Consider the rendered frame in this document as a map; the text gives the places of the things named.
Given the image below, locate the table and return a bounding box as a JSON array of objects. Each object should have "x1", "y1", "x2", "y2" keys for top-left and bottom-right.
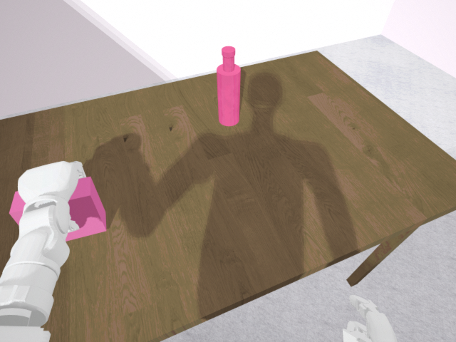
[{"x1": 0, "y1": 51, "x2": 456, "y2": 342}]

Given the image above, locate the left robot hand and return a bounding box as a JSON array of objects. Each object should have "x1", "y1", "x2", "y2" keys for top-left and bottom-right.
[{"x1": 18, "y1": 161, "x2": 86, "y2": 233}]

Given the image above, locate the robot left forearm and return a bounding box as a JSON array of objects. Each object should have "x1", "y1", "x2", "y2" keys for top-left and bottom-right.
[{"x1": 0, "y1": 195, "x2": 70, "y2": 327}]

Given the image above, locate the right robot hand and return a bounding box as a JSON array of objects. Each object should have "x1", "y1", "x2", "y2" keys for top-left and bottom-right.
[{"x1": 343, "y1": 295, "x2": 397, "y2": 342}]

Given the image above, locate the sponge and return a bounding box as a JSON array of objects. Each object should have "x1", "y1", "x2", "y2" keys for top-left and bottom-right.
[{"x1": 9, "y1": 177, "x2": 106, "y2": 242}]

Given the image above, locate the left robot upper arm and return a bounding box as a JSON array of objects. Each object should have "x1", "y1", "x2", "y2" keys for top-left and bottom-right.
[{"x1": 0, "y1": 326, "x2": 51, "y2": 342}]

